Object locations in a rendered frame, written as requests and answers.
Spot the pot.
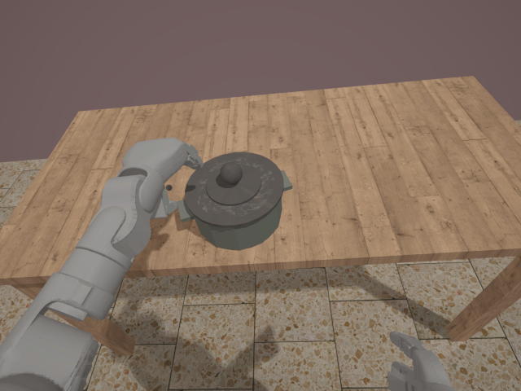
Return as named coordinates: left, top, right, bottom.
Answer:
left=178, top=170, right=292, bottom=250

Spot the robot left upper arm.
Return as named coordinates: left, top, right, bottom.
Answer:
left=0, top=314, right=99, bottom=391

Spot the robot left hand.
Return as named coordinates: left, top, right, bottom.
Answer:
left=122, top=138, right=204, bottom=219

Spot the robot right hand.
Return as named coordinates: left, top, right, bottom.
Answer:
left=387, top=332, right=452, bottom=391

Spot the table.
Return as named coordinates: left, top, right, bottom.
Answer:
left=0, top=76, right=521, bottom=356

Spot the lid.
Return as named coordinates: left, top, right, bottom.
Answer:
left=185, top=152, right=284, bottom=228

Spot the robot left forearm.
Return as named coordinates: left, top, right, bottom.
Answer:
left=0, top=163, right=164, bottom=368

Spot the knob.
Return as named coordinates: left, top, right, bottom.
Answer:
left=220, top=162, right=243, bottom=185

